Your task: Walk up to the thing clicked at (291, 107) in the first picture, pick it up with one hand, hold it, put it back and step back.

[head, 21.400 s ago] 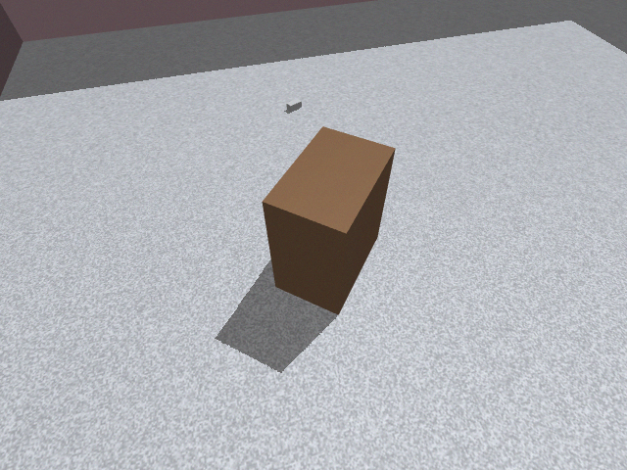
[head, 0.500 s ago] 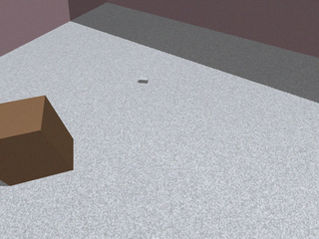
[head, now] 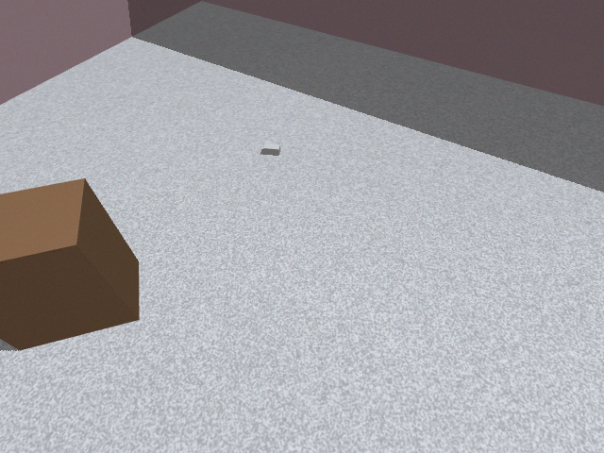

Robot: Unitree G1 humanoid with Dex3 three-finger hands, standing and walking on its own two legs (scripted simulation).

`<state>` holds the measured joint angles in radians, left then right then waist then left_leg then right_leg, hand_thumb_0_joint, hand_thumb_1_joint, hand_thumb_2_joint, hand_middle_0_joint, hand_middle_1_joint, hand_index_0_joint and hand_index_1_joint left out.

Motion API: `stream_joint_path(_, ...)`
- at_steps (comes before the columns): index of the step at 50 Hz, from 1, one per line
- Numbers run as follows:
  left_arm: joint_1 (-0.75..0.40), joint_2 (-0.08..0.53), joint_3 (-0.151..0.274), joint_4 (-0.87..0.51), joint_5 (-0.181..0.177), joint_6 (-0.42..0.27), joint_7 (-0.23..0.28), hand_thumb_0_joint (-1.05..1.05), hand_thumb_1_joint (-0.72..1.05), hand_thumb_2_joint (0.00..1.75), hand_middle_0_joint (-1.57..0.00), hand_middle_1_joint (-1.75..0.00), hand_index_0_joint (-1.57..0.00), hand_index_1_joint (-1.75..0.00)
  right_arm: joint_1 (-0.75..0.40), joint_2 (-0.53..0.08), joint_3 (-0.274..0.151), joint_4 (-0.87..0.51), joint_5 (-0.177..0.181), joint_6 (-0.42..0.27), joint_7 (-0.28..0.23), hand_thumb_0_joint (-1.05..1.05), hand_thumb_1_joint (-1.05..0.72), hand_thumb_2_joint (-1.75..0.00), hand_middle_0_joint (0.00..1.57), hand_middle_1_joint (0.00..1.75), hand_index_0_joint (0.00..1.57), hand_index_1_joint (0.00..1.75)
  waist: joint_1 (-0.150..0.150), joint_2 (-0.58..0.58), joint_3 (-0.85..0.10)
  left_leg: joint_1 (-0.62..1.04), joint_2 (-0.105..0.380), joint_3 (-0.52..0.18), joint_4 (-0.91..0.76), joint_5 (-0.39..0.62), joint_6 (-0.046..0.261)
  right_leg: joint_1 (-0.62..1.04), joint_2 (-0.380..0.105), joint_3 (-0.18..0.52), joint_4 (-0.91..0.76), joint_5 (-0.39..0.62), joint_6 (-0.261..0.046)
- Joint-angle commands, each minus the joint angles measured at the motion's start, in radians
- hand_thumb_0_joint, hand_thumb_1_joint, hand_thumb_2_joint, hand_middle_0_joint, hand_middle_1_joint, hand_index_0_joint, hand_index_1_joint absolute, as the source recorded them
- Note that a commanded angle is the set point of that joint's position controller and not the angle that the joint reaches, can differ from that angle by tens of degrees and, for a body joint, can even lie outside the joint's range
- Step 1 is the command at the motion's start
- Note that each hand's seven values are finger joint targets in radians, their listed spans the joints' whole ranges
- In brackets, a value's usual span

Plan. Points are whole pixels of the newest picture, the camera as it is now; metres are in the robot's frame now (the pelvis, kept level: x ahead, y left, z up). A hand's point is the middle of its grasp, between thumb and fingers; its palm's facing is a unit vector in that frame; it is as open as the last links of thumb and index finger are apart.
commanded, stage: stand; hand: left
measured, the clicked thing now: (272, 149) +1.54 +0.25 -0.76
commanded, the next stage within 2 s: walk up in 0.02 s
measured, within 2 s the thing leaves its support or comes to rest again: neither
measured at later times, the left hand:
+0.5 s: hand (97, 435) +0.15 +0.34 -0.16, palm faces +0.02 -0.94 -0.35, open 7.4 cm
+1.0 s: hand (190, 261) +0.44 +0.26 -0.13, palm faces +0.00 -0.93 -0.37, open 7.4 cm
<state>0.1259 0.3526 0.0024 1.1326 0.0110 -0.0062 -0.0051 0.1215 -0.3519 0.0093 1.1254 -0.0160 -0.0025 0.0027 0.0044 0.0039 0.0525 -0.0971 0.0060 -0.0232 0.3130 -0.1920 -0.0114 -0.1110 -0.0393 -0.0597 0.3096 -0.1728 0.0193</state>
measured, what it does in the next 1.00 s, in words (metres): walks ahead: left foot, then right foot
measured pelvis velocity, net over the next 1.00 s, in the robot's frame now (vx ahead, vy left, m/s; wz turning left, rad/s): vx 0.36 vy -0.01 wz -0.02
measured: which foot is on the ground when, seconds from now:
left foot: down 0.00-0.14, up 0.16-0.28, down 0.30-0.78, up 0.80-1.00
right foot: down 0.00-0.32, up 0.34-0.72, down 0.74-1.00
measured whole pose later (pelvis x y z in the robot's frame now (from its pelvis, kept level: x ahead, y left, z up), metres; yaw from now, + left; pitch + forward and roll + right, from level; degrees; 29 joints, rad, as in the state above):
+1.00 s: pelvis +0.36 -0.01 -0.01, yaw -1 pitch -4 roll +1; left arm 0.25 0.37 0.05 0.89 0.00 -0.07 -0.06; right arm 0.28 -0.43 -0.06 0.88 -0.01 -0.05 0.05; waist 0.02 0.05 0.08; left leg -0.47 0.08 -0.02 1.05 -0.28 0.02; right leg -0.19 -0.01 -0.06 0.47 -0.22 -0.05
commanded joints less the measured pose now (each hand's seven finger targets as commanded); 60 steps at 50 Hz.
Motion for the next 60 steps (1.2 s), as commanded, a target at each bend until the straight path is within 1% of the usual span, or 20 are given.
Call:
stream_joint_path(1, 0.021, 0.312, 0.112, -0.118, 0.022, -0.043, -0.018, 0.00, 0.90, 0.90, -0.20, -0.30, -0.20, -0.30, 0.032, -0.297, -0.113, -0.112, -0.008, -0.046, 0.015, 0.00, -0.90, -0.90, 0.20, 0.30, 0.20, 0.30, 0.009, -0.031, -0.206, -0.005, 0.092, -0.104, 0.044, -0.310, 0.113, 0.093, -0.063, 0.062, 0.072, -0.336, -0.078)
stream_joint_path(5, 0.041, 0.292, 0.127, -0.136, 0.028, -0.047, -0.044, 0.00, 0.90, 0.90, -0.20, -0.30, -0.20, -0.30, -0.064, -0.274, -0.124, -0.168, -0.022, -0.050, 0.039, 0.00, -0.90, -0.90, 0.20, 0.30, 0.20, 0.30, 0.057, -0.008, 0.057, -0.344, 0.087, -0.134, 0.120, -0.430, 0.117, -0.053, -0.148, 0.200, 0.066, -0.534, -0.135)
stream_joint_path(7, 0.140, 0.339, 0.149, -0.116, 0.029, -0.058, -0.042, 0.00, 0.90, 0.90, -0.20, -0.30, -0.20, -0.30, -0.123, -0.226, -0.120, -0.204, -0.016, -0.063, 0.043, 0.00, -0.90, -0.90, 0.20, 0.30, 0.20, 0.30, 0.118, -0.127, 0.082, -0.541, 0.002, 0.039, 0.332, -0.211, 0.056, 0.160, -0.275, 0.354, -0.096, -0.491, -0.221)
stream_joint_path(9, 0.147, 0.386, 0.163, -0.143, 0.039, -0.068, -0.036, 0.00, 0.90, 0.90, -0.20, -0.30, -0.20, -0.30, -0.122, -0.229, -0.119, -0.225, -0.015, -0.069, 0.042, 0.00, -0.90, -0.90, 0.20, 0.30, 0.20, 0.30, 0.122, -0.142, 0.081, -0.654, 0.072, -0.021, 0.461, -0.317, 0.041, 0.247, -0.428, 0.493, -0.171, -0.344, -0.314)
stream_joint_path(12, 0.028, 0.372, 0.151, -0.201, 0.043, -0.063, -0.044, 0.00, 0.90, 0.90, -0.20, -0.30, -0.20, -0.30, -0.021, -0.256, -0.139, -0.208, -0.014, -0.082, 0.061, 0.00, -0.90, -0.90, 0.20, 0.30, 0.20, 0.30, 0.041, -0.175, 0.085, -0.397, 0.120, -0.057, 0.362, -0.344, 0.053, 0.003, -0.343, 0.328, -0.122, -0.423, -0.264)
stream_joint_path(15, -0.142, 0.283, 0.121, -0.265, 0.024, -0.046, -0.055, 0.00, 0.90, 0.90, -0.20, -0.30, -0.20, -0.30, 0.337, -0.291, -0.183, -0.088, -0.016, -0.092, 0.048, 0.00, -0.90, -0.90, 0.20, 0.30, 0.20, 0.30, -0.172, 0.012, -0.045, 0.205, 0.020, 0.047, 0.101, -0.041, 0.016, -0.361, -0.093, -0.011, 0.280, -0.381, -0.123)
stream_joint_path(16, -0.112, 0.190, 0.097, -0.276, 0.022, -0.045, -0.059, 0.00, 0.90, 0.90, -0.20, -0.30, -0.20, -0.30, 0.481, -0.389, -0.220, -0.057, -0.034, -0.088, 0.030, 0.00, -0.90, -0.90, 0.20, 0.30, 0.20, 0.30, -0.233, 0.328, -0.085, 0.382, 0.185, -0.268, -0.041, -0.238, 0.042, -0.587, 0.052, -0.088, 0.657, -0.426, -0.075)
stream_joint_path(17, -0.033, 0.202, 0.097, -0.272, 0.012, -0.036, -0.051, 0.00, 0.90, 0.90, -0.20, -0.30, -0.20, -0.30, 0.370, -0.439, -0.219, -0.124, -0.037, -0.092, 0.024, 0.00, -0.90, -0.90, 0.20, 0.30, 0.20, 0.30, -0.170, 0.293, -0.083, 0.303, 0.349, -0.649, -0.199, -0.566, 0.126, -0.676, 0.120, 0.095, 0.806, -0.446, -0.065)
stream_joint_path(18, -0.002, 0.297, 0.114, -0.261, 0.019, -0.033, -0.048, 0.00, 0.90, 0.90, -0.20, -0.30, -0.20, -0.30, 0.243, -0.428, -0.212, -0.181, -0.018, -0.088, 0.026, 0.00, -0.90, -0.90, 0.20, 0.30, 0.20, 0.30, -0.112, 0.140, -0.052, 0.200, 0.404, -0.645, -0.187, -0.627, 0.210, -0.621, 0.025, 0.183, 0.804, -0.380, -0.072)
stream_joint_path(21, 0.069, 0.289, 0.110, -0.200, 0.000, -0.043, -0.058, 0.00, 0.90, 0.90, -0.20, -0.30, -0.20, -0.30, 0.107, -0.319, -0.163, -0.235, -0.007, -0.101, 0.024, 0.00, -0.90, -0.90, 0.20, 0.30, 0.20, 0.30, -0.018, 0.054, 0.042, 0.075, 0.293, -0.323, -0.122, -0.331, 0.203, -0.545, -0.044, 0.200, 0.742, -0.186, -0.060)
stream_joint_path(26, 0.040, 0.266, 0.097, -0.236, 0.001, -0.047, -0.072, 0.00, 0.90, 0.90, -0.20, -0.30, -0.20, -0.30, 0.169, -0.308, -0.153, -0.245, 0.005, -0.117, 0.023, 0.00, -0.90, -0.90, 0.20, 0.30, 0.20, 0.30, -0.027, 0.103, 0.084, 0.088, 0.273, -0.118, -0.125, 0.139, 0.217, -0.518, -0.063, 0.140, 0.537, -0.090, -0.009)
stream_joint_path(34, -0.056, 0.230, 0.104, -0.289, 0.004, -0.044, -0.091, 0.00, 0.90, 0.90, -0.20, -0.30, -0.20, -0.30, 0.174, -0.333, -0.159, -0.290, 0.007, -0.098, 0.020, 0.00, -0.90, -0.90, 0.20, 0.30, 0.20, 0.30, -0.031, 0.115, 0.038, -0.013, 0.228, 0.010, -0.020, 0.233, 0.168, -0.235, -0.023, -0.011, 0.293, 0.081, -0.065)
stream_joint_path(37, 0.207, 0.291, 0.145, -0.229, 0.001, -0.053, -0.068, 0.00, 0.90, 0.90, -0.20, -0.30, -0.20, -0.30, 0.179, -0.292, -0.139, -0.314, 0.005, -0.092, 0.012, 0.00, -0.90, -0.90, 0.20, 0.30, 0.20, 0.30, 0.119, -0.054, -0.135, -0.099, 0.152, 0.075, 0.420, 0.371, 0.118, 0.143, 0.017, -0.012, 0.249, 0.005, -0.101)
stream_joint_path(38, 0.324, 0.353, 0.173, -0.211, 0.007, -0.058, -0.056, 0.00, 0.90, 0.90, -0.20, -0.30, -0.20, -0.30, 0.267, -0.232, -0.118, -0.310, 0.008, -0.090, 0.013, 0.00, -0.90, -0.90, 0.20, 0.30, 0.20, 0.30, 0.149, -0.229, -0.209, -0.250, 0.063, 0.119, 0.696, 0.158, 0.085, 0.310, -0.083, 0.168, 0.163, -0.221, -0.116)
stream_joint_path(39, 0.341, 0.431, 0.183, -0.234, 0.005, -0.066, -0.048, 0.00, 0.90, 0.90, -0.20, -0.30, -0.20, -0.30, 0.314, -0.208, -0.104, -0.333, 0.021, -0.088, 0.016, 0.00, -0.90, -0.90, 0.20, 0.30, 0.20, 0.30, 0.119, -0.353, -0.243, -0.462, -0.065, 0.091, 0.877, -0.286, 0.051, 0.410, -0.357, 0.679, -0.012, -0.281, -0.226)
stream_joint_path(40, 0.258, 0.435, 0.182, -0.255, -0.014, -0.064, -0.046, 0.00, 0.90, 0.90, -0.20, -0.30, -0.20, -0.30, 0.277, -0.310, -0.129, -0.309, 0.016, -0.080, 0.006, 0.00, -0.90, -0.90, 0.20, 0.30, 0.20, 0.30, 0.110, -0.250, -0.209, -0.498, -0.002, 0.010, 0.964, -0.328, 0.052, 0.338, -0.399, 0.781, -0.054, -0.359, -0.296)
stream_joint_path(46, 0.092, 0.288, 0.135, -0.307, -0.012, -0.084, -0.035, 0.00, 0.90, 0.90, -0.20, -0.30, -0.20, -0.30, 0.283, -0.247, -0.122, -0.268, 0.010, -0.063, 0.037, 0.00, -0.90, -0.90, 0.20, 0.30, 0.20, 0.30, 0.002, -0.129, 0.013, -0.361, 0.089, -0.029, 0.810, -0.076, 0.053, -0.127, -0.179, 0.231, -0.073, -0.127, -0.208)
stream_joint_path(52, 0.104, 0.323, 0.138, -0.355, 0.002, -0.099, -0.048, 0.00, 0.90, 0.90, -0.20, -0.30, -0.20, -0.30, 0.148, -0.243, -0.133, -0.323, -0.012, -0.063, 0.069, 0.00, -0.90, -0.90, 0.20, 0.30, 0.20, 0.30, 0.024, -0.142, 0.077, -0.396, 0.130, 0.035, 0.454, -0.031, -0.014, -0.182, -0.198, 0.171, -0.126, -0.272, -0.244)
stream_joint_path(57, 0.163, 0.331, 0.133, -0.348, 0.001, -0.092, -0.054, 0.00, 0.90, 0.90, -0.20, -0.30, -0.20, -0.30, 0.082, -0.231, -0.135, -0.336, -0.009, -0.090, 0.071, 0.00, -0.90, -0.90, 0.20, 0.30, 0.20, 0.30, 0.052, -0.115, 0.017, -0.276, 0.092, 0.079, 0.278, 0.081, 0.012, -0.118, -0.185, 0.132, -0.025, -0.147, -0.213)
stream_joint_path(60, 0.143, 0.309, 0.116, -0.367, 0.005, -0.084, -0.049, 0.00, 0.90, 0.90, -0.20, -0.30, -0.20, -0.30, 0.242, -0.282, -0.156, -0.289, -0.013, -0.103, 0.054, 0.00, -0.90, -0.90, 0.20, 0.30, 0.20, 0.30, -0.050, 0.009, -0.058, 0.011, 0.046, 0.092, 0.235, 0.001, 0.047, -0.222, -0.154, 0.100, 0.221, -0.004, -0.174)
